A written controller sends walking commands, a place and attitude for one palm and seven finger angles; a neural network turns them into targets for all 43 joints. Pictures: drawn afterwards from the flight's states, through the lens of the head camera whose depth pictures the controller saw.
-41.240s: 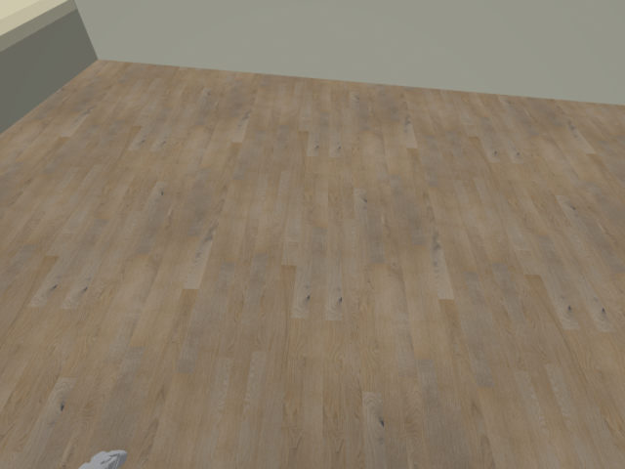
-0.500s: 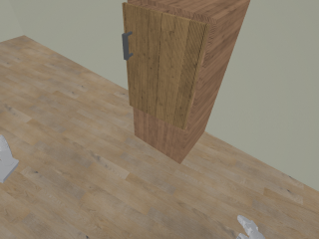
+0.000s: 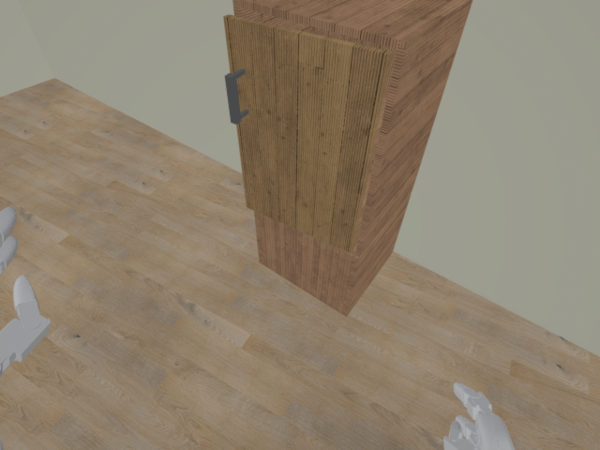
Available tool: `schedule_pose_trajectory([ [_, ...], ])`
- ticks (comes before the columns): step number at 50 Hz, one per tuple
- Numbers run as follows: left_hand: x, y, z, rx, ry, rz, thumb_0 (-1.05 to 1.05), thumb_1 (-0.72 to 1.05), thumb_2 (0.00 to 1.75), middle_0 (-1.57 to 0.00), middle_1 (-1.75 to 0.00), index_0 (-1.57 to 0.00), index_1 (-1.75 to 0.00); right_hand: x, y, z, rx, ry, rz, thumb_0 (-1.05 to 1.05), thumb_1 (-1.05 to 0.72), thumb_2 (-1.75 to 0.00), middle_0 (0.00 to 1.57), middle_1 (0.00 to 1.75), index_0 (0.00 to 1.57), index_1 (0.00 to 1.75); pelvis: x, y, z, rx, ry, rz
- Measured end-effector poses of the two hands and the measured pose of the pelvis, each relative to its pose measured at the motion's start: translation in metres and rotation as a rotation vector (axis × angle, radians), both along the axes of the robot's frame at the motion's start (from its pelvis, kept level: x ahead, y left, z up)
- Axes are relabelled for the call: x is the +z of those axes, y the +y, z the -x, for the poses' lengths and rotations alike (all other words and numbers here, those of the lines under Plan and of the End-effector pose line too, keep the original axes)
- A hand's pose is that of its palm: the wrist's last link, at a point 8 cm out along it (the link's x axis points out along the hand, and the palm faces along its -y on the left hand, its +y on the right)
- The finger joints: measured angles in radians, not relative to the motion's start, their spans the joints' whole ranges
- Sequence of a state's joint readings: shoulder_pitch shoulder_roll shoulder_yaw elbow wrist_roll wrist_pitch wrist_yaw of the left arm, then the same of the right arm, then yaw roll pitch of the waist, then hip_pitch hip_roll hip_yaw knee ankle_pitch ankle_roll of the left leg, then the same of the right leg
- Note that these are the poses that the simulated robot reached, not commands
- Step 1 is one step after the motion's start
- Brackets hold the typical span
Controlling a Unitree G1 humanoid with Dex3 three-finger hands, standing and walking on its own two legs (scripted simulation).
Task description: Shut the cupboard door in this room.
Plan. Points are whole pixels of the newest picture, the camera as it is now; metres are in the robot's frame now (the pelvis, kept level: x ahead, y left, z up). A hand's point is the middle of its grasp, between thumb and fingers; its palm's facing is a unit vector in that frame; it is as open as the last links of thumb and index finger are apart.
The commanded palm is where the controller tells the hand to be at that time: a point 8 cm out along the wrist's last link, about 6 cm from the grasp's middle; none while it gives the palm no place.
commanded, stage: let the arm hang, fingers relaxed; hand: left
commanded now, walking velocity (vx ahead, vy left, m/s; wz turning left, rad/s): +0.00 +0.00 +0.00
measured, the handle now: (238, 96) +0.89 +0.20 +0.04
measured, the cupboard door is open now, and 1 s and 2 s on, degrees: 6 6 6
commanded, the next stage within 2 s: look to check the result in 1.14 s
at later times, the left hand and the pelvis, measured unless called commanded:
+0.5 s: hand out of the picture -0.06 +0.20 -0.18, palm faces +0.04 -0.98 -0.19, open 7.1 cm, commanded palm none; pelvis -0.03 +0.02 +0.00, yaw +2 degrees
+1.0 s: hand out of the picture -0.06 +0.18 -0.17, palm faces +0.04 -0.99 -0.14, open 7.4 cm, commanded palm none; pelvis -0.03 +0.03 +0.00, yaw +0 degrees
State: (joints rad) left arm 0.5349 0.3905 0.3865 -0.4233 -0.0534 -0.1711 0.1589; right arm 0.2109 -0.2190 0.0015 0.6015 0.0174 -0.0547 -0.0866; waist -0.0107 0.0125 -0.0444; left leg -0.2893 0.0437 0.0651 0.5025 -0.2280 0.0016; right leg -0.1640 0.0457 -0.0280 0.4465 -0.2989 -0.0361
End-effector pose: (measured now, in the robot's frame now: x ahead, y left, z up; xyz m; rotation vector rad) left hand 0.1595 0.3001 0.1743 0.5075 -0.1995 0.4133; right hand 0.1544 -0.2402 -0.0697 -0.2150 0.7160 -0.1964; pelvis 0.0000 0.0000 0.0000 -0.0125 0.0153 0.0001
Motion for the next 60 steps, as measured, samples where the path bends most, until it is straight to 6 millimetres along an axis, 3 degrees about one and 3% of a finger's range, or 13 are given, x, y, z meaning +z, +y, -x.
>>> schedule_pose_trajectory([
  [2, 0.000, 0.001, 0.000, -0.003, 0.005, -0.002, 0.01, 0.88, 0.90, -0.21, -0.31, -0.21, -0.30, 0.001, 0.000, 0.001, -0.004, 0.001, 0.002, 0.01, -0.90, -0.90, 0.21, 0.30, 0.21, 0.30, 0.000, 0.001, 0.000, 0.000, 0.001, 0.000],
  [4, -0.023, 0.004, -0.007, -0.027, 0.101, 0.005, 0.01, 0.89, 0.90, -0.21, -0.31, -0.21, -0.30, -0.007, -0.001, 0.001, 0.045, 0.011, -0.013, 0.01, -0.90, -0.90, 0.20, 0.30, 0.20, 0.30, -0.001, 0.004, 0.004, 0.012, 0.006, 0.003],
  [8, -0.136, 0.003, -0.011, -0.016, 0.563, 0.174, 0.00, 0.90, 0.90, -0.20, -0.30, -0.20, -0.30, -0.032, -0.005, 0.010, 0.092, 0.111, -0.019, 0.01, -0.90, -0.90, 0.21, 0.30, 0.21, 0.30, -0.006, 0.013, 0.013, 0.021, 0.004, 0.000],
  [12, -0.246, -0.028, 0.037, -0.004, 1.001, 0.363, 0.01, 0.90, 0.90, -0.20, -0.30, -0.20, -0.30, -0.045, -0.003, 0.042, 0.060, 0.226, -0.019, 0.01, -0.90, -0.90, 0.21, 0.30, 0.21, 0.30, -0.008, 0.015, 0.020, 0.019, -0.014, -0.011],
  [14, -0.284, -0.051, 0.074, -0.004, 1.174, 0.456, 0.01, 0.90, 0.90, -0.20, -0.30, -0.20, -0.30, -0.049, -0.001, 0.066, 0.044, 0.306, -0.017, 0.01, -0.90, -0.90, 0.20, 0.30, 0.21, 0.30, -0.007, 0.015, 0.022, 0.018, -0.024, -0.013],
  [16, -0.309, -0.069, 0.110, 0.021, 1.297, 0.550, 0.00, 0.92, 0.90, -0.20, -0.30, -0.20, -0.30, -0.052, 0.003, 0.093, 0.027, 0.398, -0.015, 0.01, -0.90, -0.90, 0.20, 0.30, 0.20, 0.30, -0.005, 0.014, 0.024, 0.021, -0.030, -0.010],
  [24, -0.321, -0.051, 0.210, 0.202, 1.531, 0.617, -0.02, 0.98, 0.90, -0.21, -0.30, -0.20, -0.30, -0.063, 0.024, 0.184, -0.043, 0.700, -0.057, 0.01, -0.90, -0.90, 0.20, 0.30, 0.20, 0.30, 0.002, 0.015, 0.028, 0.030, -0.030, 0.007],
  [28, -0.315, -0.047, 0.245, 0.253, 1.633, 0.616, -0.01, 0.95, 0.90, -0.20, -0.30, -0.20, -0.30, -0.067, 0.037, 0.208, -0.076, 0.751, -0.096, 0.01, -0.90, -0.90, 0.20, 0.30, 0.20, 0.30, 0.003, 0.020, 0.029, 0.020, -0.031, 0.005],
  [32, -0.310, -0.048, 0.262, 0.277, 1.675, 0.619, 0.00, 0.93, 0.90, -0.20, -0.30, -0.20, -0.30, -0.072, 0.049, 0.218, -0.090, 0.765, -0.127, 0.00, -0.90, -0.90, 0.20, 0.30, 0.20, 0.30, 0.004, 0.025, 0.029, 0.013, -0.035, 0.002],
  [37, -0.312, -0.053, 0.261, 0.264, 1.661, 0.630, 0.00, 0.91, 0.90, -0.20, -0.30, -0.20, -0.30, -0.075, 0.059, 0.217, -0.092, 0.746, -0.151, 0.00, -0.90, -0.90, 0.20, 0.30, 0.20, 0.30, 0.004, 0.028, 0.030, 0.008, -0.040, -0.003],
  [44, -0.317, -0.066, 0.238, 0.206, 1.593, 0.648, 0.00, 0.91, 0.90, -0.20, -0.30, -0.20, -0.30, -0.077, 0.064, 0.204, -0.088, 0.690, -0.162, 0.00, -0.90, -0.90, 0.20, 0.30, 0.20, 0.30, 0.004, 0.030, 0.031, 0.005, -0.040, -0.009],
  [51, -0.320, -0.074, 0.220, 0.165, 1.545, 0.653, 0.00, 0.90, 0.90, -0.20, -0.30, -0.20, -0.30, -0.074, 0.057, 0.199, -0.097, 0.668, -0.146, 0.01, -0.91, -0.90, 0.20, 0.30, 0.20, 0.30, 0.004, 0.028, 0.030, 0.003, -0.040, -0.010],
  [60, -0.319, -0.071, 0.216, 0.169, 1.555, 0.635, 0.00, 0.90, 0.90, -0.20, -0.30, -0.20, -0.30, -0.072, 0.049, 0.205, -0.111, 0.687, -0.137, 0.00, -0.91, -0.90, 0.20, 0.30, 0.20, 0.30, 0.005, 0.024, 0.029, 0.001, -0.042, -0.007],
])
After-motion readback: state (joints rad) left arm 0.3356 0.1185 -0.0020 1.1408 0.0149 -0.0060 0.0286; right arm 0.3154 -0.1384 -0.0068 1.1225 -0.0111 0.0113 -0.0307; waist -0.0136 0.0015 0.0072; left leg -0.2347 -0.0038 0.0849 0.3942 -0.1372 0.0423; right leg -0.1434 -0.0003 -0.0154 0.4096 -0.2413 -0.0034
